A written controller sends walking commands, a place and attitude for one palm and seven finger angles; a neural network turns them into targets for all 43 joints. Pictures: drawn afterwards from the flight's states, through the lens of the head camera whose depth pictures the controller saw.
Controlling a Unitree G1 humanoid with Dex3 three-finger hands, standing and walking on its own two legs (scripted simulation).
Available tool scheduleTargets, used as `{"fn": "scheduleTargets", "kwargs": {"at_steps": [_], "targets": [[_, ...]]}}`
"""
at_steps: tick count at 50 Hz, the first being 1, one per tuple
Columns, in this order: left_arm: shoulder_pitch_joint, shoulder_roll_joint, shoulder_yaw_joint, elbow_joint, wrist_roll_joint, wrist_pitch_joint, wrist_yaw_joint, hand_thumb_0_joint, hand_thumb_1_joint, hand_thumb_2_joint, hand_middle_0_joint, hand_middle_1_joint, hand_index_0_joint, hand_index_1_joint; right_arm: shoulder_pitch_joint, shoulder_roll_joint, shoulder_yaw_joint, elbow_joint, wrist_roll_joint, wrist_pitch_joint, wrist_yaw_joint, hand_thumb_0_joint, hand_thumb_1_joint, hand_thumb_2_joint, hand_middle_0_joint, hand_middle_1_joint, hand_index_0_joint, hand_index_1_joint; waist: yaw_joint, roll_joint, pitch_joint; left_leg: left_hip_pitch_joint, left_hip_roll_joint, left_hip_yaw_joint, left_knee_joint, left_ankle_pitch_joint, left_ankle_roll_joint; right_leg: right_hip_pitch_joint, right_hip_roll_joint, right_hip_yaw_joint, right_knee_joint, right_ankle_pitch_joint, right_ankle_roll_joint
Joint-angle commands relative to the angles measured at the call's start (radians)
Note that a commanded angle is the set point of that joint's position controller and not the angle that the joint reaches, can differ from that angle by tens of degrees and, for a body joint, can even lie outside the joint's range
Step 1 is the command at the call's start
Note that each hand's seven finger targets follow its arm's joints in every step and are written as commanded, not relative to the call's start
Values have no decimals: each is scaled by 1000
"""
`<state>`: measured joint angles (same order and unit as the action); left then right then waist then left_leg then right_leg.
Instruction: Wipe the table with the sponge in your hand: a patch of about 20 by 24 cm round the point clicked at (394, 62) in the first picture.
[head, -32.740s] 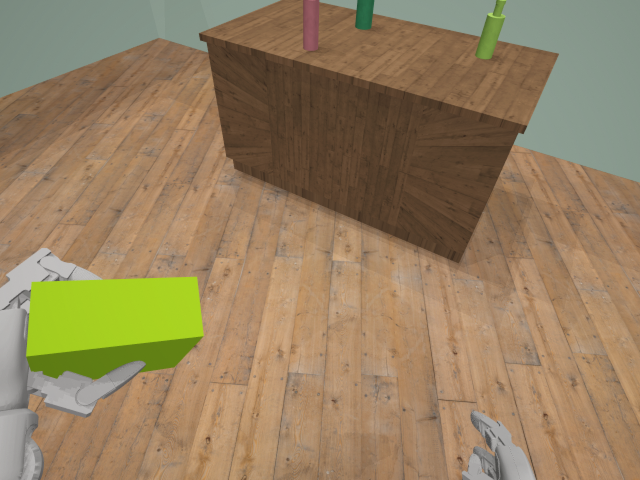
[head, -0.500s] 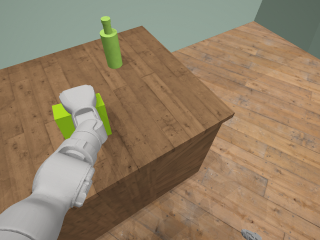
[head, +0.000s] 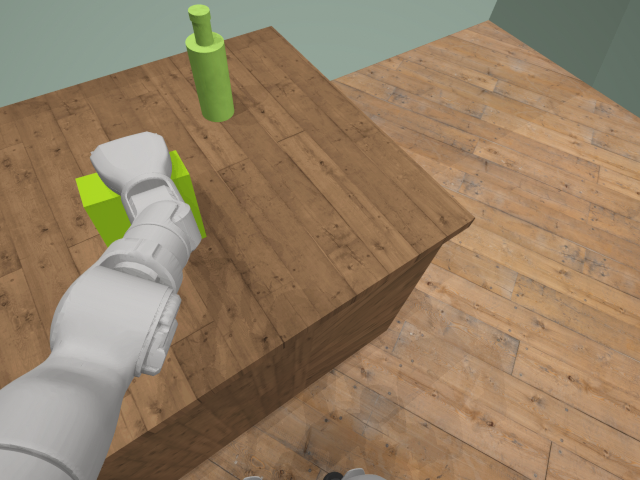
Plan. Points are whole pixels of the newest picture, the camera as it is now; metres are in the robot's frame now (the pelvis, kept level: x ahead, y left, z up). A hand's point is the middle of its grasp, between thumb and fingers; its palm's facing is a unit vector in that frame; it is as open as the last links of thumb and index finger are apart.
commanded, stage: wipe forward along the third lane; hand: left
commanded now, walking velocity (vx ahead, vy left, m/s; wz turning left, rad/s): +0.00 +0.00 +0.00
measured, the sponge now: (152, 221) +0.48 +0.21 -0.02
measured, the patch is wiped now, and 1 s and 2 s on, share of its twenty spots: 0.95 1.00 1.00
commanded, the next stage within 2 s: wipe back along the third lane in 0.14 s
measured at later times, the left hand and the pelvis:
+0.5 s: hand (139, 182) +0.51 +0.21 +0.03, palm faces -0.06 +0.01 -1.00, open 10.1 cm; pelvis +0.02 +0.02 +0.00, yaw +0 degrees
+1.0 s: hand (158, 213) +0.46 +0.18 +0.03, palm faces -0.06 +0.00 -1.00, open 10.1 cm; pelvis +0.03 +0.01 +0.01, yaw +1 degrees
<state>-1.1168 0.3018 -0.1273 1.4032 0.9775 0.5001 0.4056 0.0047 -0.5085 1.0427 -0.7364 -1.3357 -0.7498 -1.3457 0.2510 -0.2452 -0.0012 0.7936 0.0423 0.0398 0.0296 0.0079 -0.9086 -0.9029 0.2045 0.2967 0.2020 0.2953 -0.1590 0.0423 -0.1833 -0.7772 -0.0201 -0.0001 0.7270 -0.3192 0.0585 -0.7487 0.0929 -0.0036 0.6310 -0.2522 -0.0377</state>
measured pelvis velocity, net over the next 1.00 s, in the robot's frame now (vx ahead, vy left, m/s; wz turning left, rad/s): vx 0.03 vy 0.01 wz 0.02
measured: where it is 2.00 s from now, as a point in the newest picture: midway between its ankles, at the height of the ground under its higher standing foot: outside the picture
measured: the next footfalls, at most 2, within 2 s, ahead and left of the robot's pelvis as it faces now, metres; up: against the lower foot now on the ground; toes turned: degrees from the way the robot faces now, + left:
none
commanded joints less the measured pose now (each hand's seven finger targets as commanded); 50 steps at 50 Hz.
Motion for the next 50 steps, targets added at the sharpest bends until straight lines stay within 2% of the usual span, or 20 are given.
{"fn": "scheduleTargets", "kwargs": {"at_steps": [1, 4, 8, 11, 13, 14, 17, 19, 20, 22, 24, 25, 28, 32, 34, 38, 43, 45, 46, 50], "targets": [[-383, 153, -20, -60, 35, 19, 26, 0, 100, 1300, -1200, -1600, -1200, -1600, 76, -173, -50, -64, -4, -20, -3, 0, -900, -900, 200, 300, 200, 300, -38, -13, -341, 214, 38, -46, -55, 214, -8, 183, -38, 5, -41, 231, -3], [-405, 212, 14, -50, 40, 20, 25, 0, 100, 1300, -1200, -1600, -1200, -1600, 88, -179, -49, -65, -7, -20, -2, 0, -900, -900, 200, 300, 200, 300, -32, 11, -367, 212, 39, -51, -45, 232, -9, 184, -37, 5, -28, 231, -5], [-447, 164, -19, -43, 39, 27, 16, 0, 100, 1300, -1200, -1600, -1200, -1600, 95, -180, -52, -66, -9, -17, 3, 0, -900, -900, 200, 300, 200, 300, -56, 23, -358, 233, 48, -64, -35, 259, -11, 136, -33, -3, -21, 231, -6], [-453, 210, 1, -24, 51, 29, 11, 0, 100, 1300, -1200, -1600, -1200, -1600, 115, -187, -49, -66, -13, -11, 4, 0, -900, -900, 200, 300, 200, 300, -56, 20, -379, 234, 50, -70, -19, 279, -13, 131, -29, -7, -11, 234, -7], [-454, 116, -50, -49, 39, 25, 1, 0, 100, 1300, -1200, -1600, -1200, -1600, 114, -178, -57, -70, -12, -12, 10, 0, -900, -900, 200, 300, 200, 300, -60, 44, -392, 280, 57, -86, -20, 312, -17, 101, -26, -16, -5, 230, -8], [-416, 121, -37, -47, 40, 22, -1, 0, 100, 1300, -1200, -1600, -1200, -1600, 122, -178, -61, -69, -15, -13, 14, 0, -900, -900, 200, 300, 200, 300, -47, 42, -409, 304, 63, -88, -8, 344, -20, 96, -23, -19, -1, 243, -9], [-334, 49, -66, -72, 22, 12, -13, 0, 100, 1300, -1200, -1600, -1200, -1600, 118, -169, -64, -83, -15, -3, 25, 0, -900, -900, 200, 300, 200, 300, -22, 49, -431, 344, 66, -99, -8, 382, -30, 99, -16, -26, -2, 247, -10], [-325, -3, -81, -98, -6, 5, -13, 0, 100, 1300, -1200, -1600, -1200, -1600, 117, -166, -69, -79, -15, -2, 29, 0, -900, -900, 200, 300, 200, 300, -23, 20, -422, 365, 71, -106, -6, 422, -30, 99, -15, -30, -1, 272, -7], [-273, 12, -57, -86, -18, 7, -10, 0, 100, 1300, -1200, -1600, -1200, -1600, 114, -165, -69, -80, -13, 1, 32, 0, -900, -900, 200, 300, 200, 300, -6, 2, -413, 346, 66, -96, -14, 409, -27, 131, -15, -28, -10, 281, -7], [-254, 5, -59, -97, -31, 16, -2, 0, 100, 1300, -1200, -1600, -1200, -1600, 95, -162, -65, -79, -7, 9, 34, 0, -900, -900, 200, 300, 200, 300, 4, -12, -392, 331, 64, -90, -35, 377, -28, 157, -18, -28, -18, 276, -7], [-241, -62, -97, -118, -48, 21, 2, 0, 100, 1300, -1200, -1600, -1200, -1600, 82, -154, -69, -74, -4, 10, 38, 0, -900, -900, 200, 300, 200, 300, 9, -5, -370, 360, 68, -98, -47, 400, -33, 145, -19, -33, -26, 270, -7], [-229, -54, -89, -111, -44, 27, 5, 0, 100, 1300, -1200, -1600, -1200, -1600, 75, -154, -68, -70, -5, 13, 41, 0, -900, -900, 200, 300, 200, 300, 13, 1, -353, 362, 69, -91, -51, 403, -33, 147, -19, -32, -31, 276, -9], [-219, -117, -122, -145, -51, 33, 6, 0, 100, 1300, -1200, -1600, -1200, -1600, 47, -144, -71, -68, -2, 21, 48, 0, -900, -900, 200, 300, 200, 300, 23, 14, -340, 402, 74, -103, -65, 447, -41, 145, -21, -38, -36, 275, -14], [-173, -119, -124, -144, -53, 44, 9, 0, 100, 1300, -1200, -1600, -1200, -1600, 14, -142, -65, -72, -2, 38, 46, 0, -900, -900, 200, 300, 200, 300, 32, -38, -306, 377, 58, -80, -86, 396, -36, 209, -24, -32, -56, 296, -15], [-184, -142, -137, -168, -56, 40, 14, 0, 100, 1300, -1200, -1600, -1200, -1600, -6, -136, -64, -73, -2, 40, 44, 0, -900, -900, 200, 300, 200, 300, 34, -14, -299, 394, 57, -77, -93, 406, -36, 209, -28, -31, -58, 301, -16], [-159, -141, -120, -179, -59, 44, 23, 0, 100, 1300, -1200, -1600, -1200, -1600, -42, -131, -60, -84, 2, 50, 35, 0, -900, -900, 200, 300, 200, 300, 48, -65, -306, 387, 52, -69, -109, 406, -34, 261, -34, -28, -63, 330, -19], [-74, -219, -160, -218, -68, 44, 29, 0, 100, 1300, -1200, -1600, -1200, -1600, -82, -117, -65, -101, 2, 65, 37, 0, -900, -900, 200, 300, 200, 300, 72, -67, -345, 429, 48, -59, -105, 487, -38, 312, -39, -24, -66, 404, -20], [-63, -205, -160, -223, -60, 48, 33, 0, 100, 1300, -1200, -1600, -1200, -1600, -87, -119, -64, -95, -1, 77, 37, 0, -900, -900, 200, 300, 200, 300, 73, -67, -338, 433, 44, -50, -108, 471, -41, 324, -39, -22, -70, 407, -21], [-58, -230, -180, -231, -64, 51, 34, 0, 100, 1300, -1200, -1600, -1200, -1600, -98, -115, -63, -99, -1, 81, 37, 0, -900, -900, 200, 300, 200, 300, 70, -80, -327, 430, 41, -43, -113, 455, -37, 336, -40, -22, -77, 415, -20], [-21, -202, -155, -240, -70, 62, 39, 0, 100, 1300, -1200, -1600, -1200, -1600, -130, -113, -56, -101, 2, 94, 30, 0, -900, -900, 200, 300, 200, 300, 85, -82, -295, 404, 29, -30, -136, 412, -35, 384, -47, -11, -95, 434, -24]]}}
